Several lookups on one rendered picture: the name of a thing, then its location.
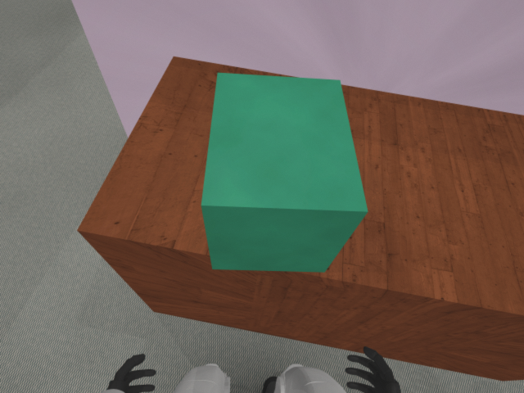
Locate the robot left thigh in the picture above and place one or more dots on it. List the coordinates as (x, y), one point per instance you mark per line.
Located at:
(204, 379)

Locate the robot right thigh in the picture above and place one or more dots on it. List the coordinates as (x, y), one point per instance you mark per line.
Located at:
(307, 380)

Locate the pedestal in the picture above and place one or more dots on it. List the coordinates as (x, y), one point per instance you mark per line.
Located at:
(433, 274)

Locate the carton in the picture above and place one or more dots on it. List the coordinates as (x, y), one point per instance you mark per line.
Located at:
(282, 188)

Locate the robot thigh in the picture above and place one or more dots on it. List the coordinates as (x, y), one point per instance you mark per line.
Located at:
(204, 379)
(307, 380)

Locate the robot right hand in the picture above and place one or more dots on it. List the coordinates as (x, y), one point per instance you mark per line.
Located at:
(381, 377)

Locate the robot left hand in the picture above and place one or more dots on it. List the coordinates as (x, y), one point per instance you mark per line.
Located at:
(124, 376)

